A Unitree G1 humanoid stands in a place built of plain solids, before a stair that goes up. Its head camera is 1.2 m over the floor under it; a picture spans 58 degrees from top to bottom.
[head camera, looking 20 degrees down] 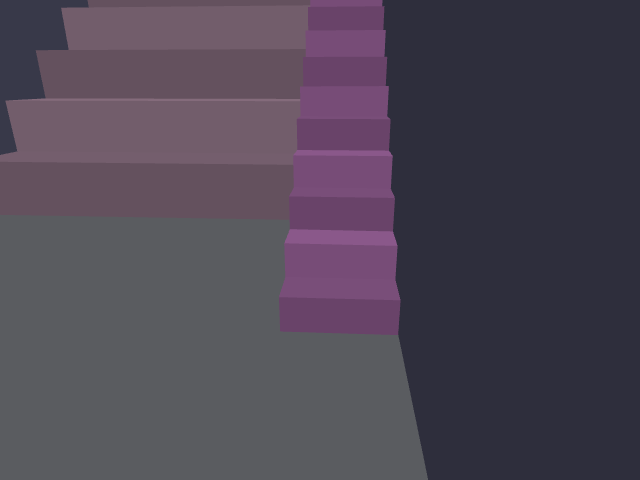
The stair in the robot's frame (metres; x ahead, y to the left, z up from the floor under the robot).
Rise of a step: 0.20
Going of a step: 0.24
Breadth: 0.60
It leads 3 degrees to the right of straight ahead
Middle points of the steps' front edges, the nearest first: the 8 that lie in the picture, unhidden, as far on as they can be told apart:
1.91 -0.10 0.20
2.15 -0.11 0.39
2.39 -0.12 0.59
2.63 -0.14 0.78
2.87 -0.15 0.98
3.11 -0.16 1.18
3.35 -0.18 1.37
3.59 -0.19 1.57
